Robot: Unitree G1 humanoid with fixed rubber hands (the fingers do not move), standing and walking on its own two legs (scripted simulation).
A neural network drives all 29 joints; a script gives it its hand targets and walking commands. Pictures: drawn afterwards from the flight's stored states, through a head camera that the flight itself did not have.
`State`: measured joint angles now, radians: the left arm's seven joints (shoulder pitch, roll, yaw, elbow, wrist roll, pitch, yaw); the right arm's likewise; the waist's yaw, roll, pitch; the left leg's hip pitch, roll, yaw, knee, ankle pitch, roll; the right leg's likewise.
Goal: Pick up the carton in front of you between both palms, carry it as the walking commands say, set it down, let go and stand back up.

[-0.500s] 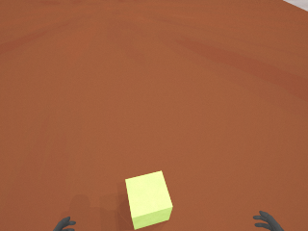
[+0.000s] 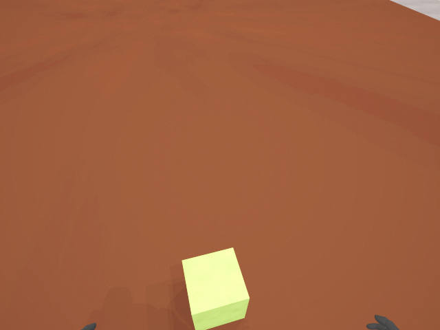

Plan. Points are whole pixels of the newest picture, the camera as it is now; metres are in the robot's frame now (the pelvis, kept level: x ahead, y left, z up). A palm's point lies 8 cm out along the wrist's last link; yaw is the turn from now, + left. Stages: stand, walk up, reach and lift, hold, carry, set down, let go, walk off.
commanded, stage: stand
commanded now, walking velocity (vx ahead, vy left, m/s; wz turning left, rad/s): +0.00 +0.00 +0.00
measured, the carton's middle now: (214, 290) +0.43 +0.04 -0.65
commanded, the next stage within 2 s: none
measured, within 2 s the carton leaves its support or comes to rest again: neither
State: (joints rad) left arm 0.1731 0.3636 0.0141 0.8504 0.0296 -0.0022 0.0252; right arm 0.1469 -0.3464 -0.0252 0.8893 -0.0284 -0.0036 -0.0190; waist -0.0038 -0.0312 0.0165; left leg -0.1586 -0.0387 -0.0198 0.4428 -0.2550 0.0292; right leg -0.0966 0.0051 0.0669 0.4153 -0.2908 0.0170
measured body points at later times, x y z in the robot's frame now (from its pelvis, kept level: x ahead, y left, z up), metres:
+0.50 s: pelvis -0.02 +0.00 +0.00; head -0.02 +0.01 +0.45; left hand +0.08 +0.30 -0.12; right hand +0.09 -0.32 -0.10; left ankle -0.01 +0.10 -0.74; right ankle -0.04 -0.13 -0.74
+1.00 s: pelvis -0.02 -0.01 +0.01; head -0.02 +0.00 +0.46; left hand +0.08 +0.31 -0.12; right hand +0.08 -0.32 -0.10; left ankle -0.01 +0.10 -0.74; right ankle -0.04 -0.14 -0.74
